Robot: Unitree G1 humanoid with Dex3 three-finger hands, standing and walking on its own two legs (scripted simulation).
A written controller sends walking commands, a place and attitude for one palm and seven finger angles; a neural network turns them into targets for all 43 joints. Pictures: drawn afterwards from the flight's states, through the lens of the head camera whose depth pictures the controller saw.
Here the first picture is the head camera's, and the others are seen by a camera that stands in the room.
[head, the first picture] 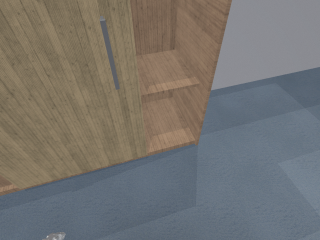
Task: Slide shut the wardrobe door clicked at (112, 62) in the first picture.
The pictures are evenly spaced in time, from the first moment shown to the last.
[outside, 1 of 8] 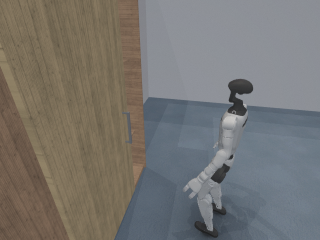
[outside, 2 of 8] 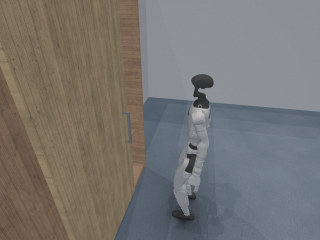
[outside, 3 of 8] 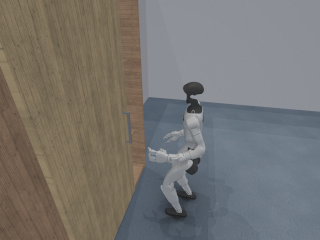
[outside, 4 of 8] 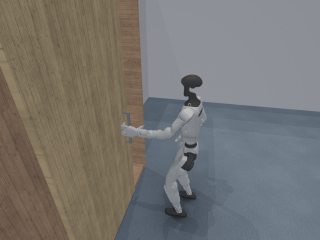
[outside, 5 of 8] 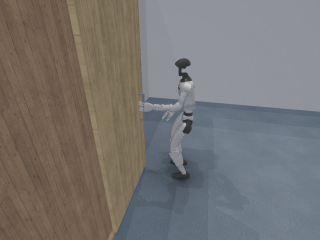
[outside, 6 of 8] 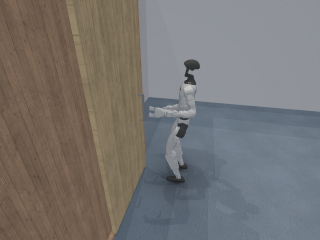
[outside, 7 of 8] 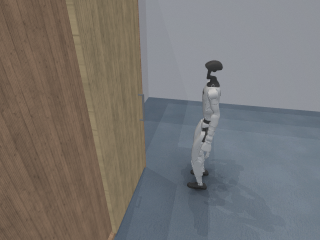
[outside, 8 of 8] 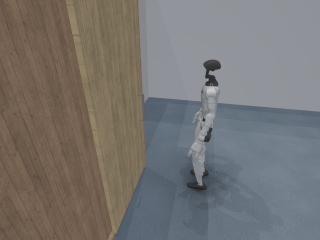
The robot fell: no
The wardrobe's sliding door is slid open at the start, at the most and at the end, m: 0.38 0.38 0.01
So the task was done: yes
